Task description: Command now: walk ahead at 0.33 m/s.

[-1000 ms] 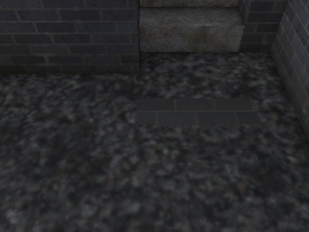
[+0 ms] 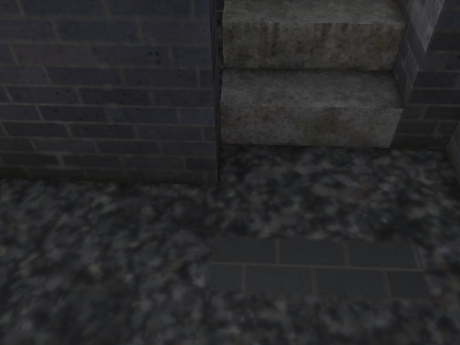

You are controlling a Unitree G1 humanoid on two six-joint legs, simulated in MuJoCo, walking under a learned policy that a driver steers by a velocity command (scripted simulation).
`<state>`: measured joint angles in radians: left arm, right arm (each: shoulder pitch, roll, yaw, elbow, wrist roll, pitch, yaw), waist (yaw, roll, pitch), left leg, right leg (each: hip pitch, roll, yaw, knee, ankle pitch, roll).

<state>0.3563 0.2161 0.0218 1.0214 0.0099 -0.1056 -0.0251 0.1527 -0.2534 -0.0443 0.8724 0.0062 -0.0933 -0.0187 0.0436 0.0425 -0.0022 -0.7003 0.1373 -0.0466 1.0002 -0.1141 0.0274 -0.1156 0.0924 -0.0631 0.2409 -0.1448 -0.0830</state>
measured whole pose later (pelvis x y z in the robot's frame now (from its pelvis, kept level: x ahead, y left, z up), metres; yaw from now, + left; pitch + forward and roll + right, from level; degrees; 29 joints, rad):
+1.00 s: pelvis +0.28 +0.06 +0.00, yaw -1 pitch +2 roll +0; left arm 0.21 0.24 0.07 1.00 -0.03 -0.10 0.00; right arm 0.39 -0.20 -0.04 1.04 0.00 -0.10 0.01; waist -0.03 -0.02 -0.03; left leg -0.12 -0.04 0.05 0.33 -0.24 0.06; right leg -0.56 -0.08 -0.01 1.10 -0.23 -0.07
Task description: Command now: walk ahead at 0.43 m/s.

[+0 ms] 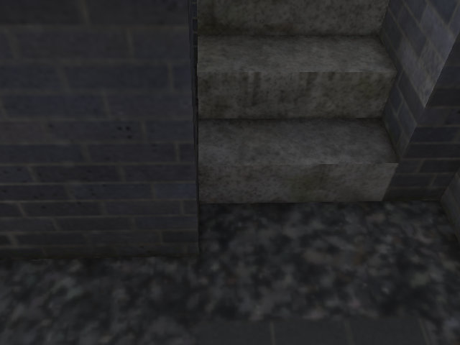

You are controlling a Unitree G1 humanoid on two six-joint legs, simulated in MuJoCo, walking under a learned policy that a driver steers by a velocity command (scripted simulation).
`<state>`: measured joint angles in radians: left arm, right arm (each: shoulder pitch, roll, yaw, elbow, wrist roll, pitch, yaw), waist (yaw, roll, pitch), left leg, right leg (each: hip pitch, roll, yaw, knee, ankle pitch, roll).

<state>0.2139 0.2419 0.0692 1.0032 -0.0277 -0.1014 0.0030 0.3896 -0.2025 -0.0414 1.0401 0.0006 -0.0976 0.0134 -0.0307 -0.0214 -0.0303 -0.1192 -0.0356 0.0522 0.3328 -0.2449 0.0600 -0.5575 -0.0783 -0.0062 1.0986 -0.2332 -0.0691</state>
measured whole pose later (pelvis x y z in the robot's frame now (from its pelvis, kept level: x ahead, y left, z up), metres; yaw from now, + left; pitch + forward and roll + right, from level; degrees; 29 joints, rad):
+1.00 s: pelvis +0.55 -0.11 +0.00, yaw -27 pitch +2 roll -1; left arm 0.26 0.31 0.08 0.82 0.02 -0.06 -0.03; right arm 0.22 -0.28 -0.05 0.79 -0.06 -0.11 -0.01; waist 0.00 -0.03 0.05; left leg -0.24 -0.02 0.04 0.38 -0.17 0.04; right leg -0.43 0.07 0.07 1.10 -0.33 -0.07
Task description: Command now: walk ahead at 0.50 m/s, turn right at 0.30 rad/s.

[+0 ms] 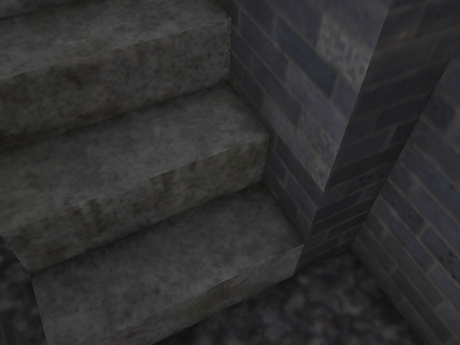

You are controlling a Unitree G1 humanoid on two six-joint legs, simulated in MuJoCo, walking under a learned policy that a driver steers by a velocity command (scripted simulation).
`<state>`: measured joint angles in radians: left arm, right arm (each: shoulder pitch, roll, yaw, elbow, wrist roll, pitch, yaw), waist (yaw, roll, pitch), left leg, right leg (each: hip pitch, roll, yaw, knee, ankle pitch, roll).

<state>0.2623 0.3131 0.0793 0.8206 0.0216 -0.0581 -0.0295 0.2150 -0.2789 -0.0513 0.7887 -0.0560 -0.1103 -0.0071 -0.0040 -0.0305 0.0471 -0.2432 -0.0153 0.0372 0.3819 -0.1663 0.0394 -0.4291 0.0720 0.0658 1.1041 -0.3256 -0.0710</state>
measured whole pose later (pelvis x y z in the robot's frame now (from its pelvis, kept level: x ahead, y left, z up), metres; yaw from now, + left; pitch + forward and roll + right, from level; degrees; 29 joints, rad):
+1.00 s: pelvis +0.13 -0.01 +0.00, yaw +22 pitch +3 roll -3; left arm 0.08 0.27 0.03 0.85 0.00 -0.01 0.08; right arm 0.12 -0.32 -0.09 0.84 0.00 0.00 -0.05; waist -0.03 -0.04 0.02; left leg -0.34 -0.05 -0.15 0.45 -0.16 0.03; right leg -0.45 0.05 0.11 0.79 -0.33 0.07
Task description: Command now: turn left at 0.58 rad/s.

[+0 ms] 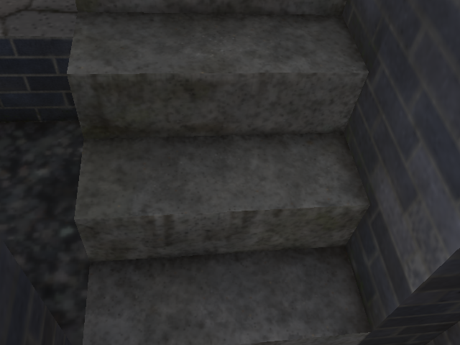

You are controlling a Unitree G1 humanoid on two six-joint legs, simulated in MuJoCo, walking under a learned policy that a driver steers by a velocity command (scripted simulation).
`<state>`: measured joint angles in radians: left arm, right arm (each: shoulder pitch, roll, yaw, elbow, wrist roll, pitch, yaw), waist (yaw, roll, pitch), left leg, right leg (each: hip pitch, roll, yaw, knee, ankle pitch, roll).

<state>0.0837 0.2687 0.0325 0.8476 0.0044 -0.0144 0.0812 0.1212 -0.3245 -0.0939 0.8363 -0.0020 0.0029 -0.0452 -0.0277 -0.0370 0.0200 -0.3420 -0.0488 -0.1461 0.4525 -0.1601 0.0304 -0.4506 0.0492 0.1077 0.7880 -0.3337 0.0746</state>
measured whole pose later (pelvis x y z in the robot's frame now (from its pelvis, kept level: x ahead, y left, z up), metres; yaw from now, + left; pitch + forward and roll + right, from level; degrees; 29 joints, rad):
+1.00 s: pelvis +0.09 -0.05 +0.00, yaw +17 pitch -1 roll +1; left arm 0.20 0.18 -0.03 0.82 0.01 -0.06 0.04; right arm 0.22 -0.21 0.01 0.94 -0.02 -0.04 -0.05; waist -0.03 0.02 0.02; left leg -0.08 -0.01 -0.03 0.50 -0.32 0.02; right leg -0.24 -0.01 -0.05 0.43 -0.18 -0.03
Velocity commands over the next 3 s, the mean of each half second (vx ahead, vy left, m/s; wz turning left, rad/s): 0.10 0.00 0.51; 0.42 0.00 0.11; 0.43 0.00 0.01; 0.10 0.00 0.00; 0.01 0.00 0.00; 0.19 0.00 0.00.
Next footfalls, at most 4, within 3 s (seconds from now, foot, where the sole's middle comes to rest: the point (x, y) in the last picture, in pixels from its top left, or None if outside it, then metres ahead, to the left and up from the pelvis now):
0.14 right None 0.05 -0.14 -0.78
0.56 left None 0.05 0.07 -0.78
0.90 right None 0.19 -0.12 -0.78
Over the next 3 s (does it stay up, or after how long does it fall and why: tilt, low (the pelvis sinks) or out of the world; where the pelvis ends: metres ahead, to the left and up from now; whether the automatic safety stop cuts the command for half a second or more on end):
stays up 0.13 -0.04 0.00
